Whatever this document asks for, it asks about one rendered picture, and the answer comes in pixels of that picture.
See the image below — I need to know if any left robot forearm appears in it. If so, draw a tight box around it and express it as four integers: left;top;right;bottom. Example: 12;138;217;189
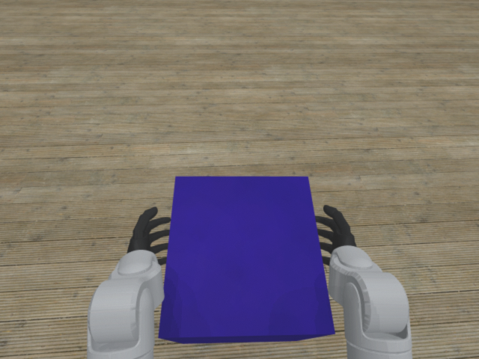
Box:
87;250;165;359

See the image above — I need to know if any robot left hand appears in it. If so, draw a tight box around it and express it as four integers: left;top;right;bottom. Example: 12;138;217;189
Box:
127;207;171;265

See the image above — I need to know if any right robot forearm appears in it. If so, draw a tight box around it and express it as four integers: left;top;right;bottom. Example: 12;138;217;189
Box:
328;245;412;359

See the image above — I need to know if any carton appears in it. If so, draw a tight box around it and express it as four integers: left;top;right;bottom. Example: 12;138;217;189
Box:
158;177;335;344

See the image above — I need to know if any robot right hand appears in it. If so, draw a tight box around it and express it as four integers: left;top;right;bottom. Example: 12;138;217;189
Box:
315;205;357;266

